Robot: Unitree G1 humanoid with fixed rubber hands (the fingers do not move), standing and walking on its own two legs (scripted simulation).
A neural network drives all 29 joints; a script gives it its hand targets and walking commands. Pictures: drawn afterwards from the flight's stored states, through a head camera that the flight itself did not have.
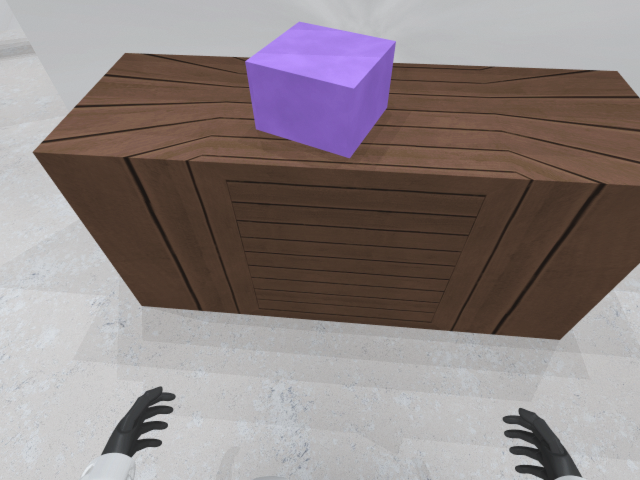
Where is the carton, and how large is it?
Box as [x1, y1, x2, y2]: [245, 22, 395, 157]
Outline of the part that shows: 298,22 245,61 256,128 340,155 350,157 386,107 395,41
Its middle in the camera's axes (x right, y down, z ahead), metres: +0.00 -0.34 +0.90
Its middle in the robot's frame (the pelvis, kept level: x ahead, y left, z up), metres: +0.90 +0.04 +0.01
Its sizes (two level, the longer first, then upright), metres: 0.248 0.230 0.165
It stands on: a pedestal, 0.69 m high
